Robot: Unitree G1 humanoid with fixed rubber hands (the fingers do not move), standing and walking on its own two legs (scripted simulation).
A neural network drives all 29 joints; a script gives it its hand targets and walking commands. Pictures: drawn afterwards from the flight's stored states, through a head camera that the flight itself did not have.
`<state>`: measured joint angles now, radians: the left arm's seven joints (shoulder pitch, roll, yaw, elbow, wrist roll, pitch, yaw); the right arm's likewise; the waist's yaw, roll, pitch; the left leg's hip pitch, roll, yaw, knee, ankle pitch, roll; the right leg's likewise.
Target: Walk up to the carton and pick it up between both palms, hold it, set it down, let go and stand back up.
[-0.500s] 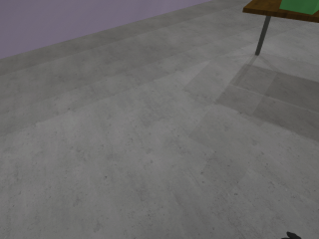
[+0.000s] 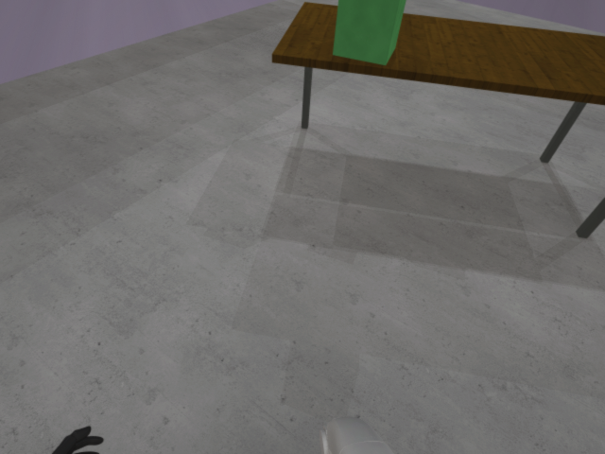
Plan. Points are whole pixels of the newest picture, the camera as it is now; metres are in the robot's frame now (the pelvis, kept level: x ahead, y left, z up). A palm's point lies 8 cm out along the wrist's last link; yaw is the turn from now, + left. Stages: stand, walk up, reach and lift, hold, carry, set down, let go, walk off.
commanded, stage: walk up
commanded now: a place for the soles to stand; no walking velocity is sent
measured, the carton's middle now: (370, 16) +1.53 -0.40 +0.06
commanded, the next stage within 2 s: none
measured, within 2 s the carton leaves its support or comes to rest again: neither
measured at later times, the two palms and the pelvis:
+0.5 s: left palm (180, 294) +0.41 +0.18 -0.07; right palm (505, 321) +0.32 -0.38 -0.07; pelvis +0.27 -0.08 +0.01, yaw -16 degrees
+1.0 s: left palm (186, 187) +0.72 +0.21 -0.09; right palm (460, 273) +0.41 -0.33 -0.05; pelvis +0.51 -0.04 +0.01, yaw -20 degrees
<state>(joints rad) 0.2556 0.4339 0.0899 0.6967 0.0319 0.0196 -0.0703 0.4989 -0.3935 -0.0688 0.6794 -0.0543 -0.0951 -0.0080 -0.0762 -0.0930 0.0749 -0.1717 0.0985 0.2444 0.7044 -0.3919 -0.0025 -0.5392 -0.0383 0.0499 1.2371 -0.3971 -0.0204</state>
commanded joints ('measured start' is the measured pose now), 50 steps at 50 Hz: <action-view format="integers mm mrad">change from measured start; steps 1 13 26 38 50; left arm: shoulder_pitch -91 227 82 241 15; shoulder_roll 111 293 213 121 123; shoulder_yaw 44 115 45 16 27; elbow -164 -76 -151 -138 -136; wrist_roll -18 8 -7 -48 -6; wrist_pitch -8 -44 -113 -85 -18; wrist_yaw -39 53 77 63 42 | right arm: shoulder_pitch -149 68 -199 22 1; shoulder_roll -296 -162 -150 -315 -247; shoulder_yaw -92 -40 -47 -108 -80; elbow -140 -167 -227 -183 -182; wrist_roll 1 26 16 2 35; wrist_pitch -54 43 66 35 6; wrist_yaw -7 22 45 15 5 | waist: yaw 85 209 99 21 45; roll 213 -197 -37 313 216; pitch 171 -362 -7 -90 123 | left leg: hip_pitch -89 -256 -376 277 11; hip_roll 275 123 66 346 201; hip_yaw -194 0 -223 -957 -332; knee -572 475 234 -471 -485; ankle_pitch -135 103 152 -239 329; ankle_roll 186 82 18 159 123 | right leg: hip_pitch -126 817 273 -197 -147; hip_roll -89 -76 -160 144 14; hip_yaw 53 212 232 129 72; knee -218 -678 -881 51 -186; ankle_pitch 245 3 427 -87 220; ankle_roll -2 -168 -227 4 23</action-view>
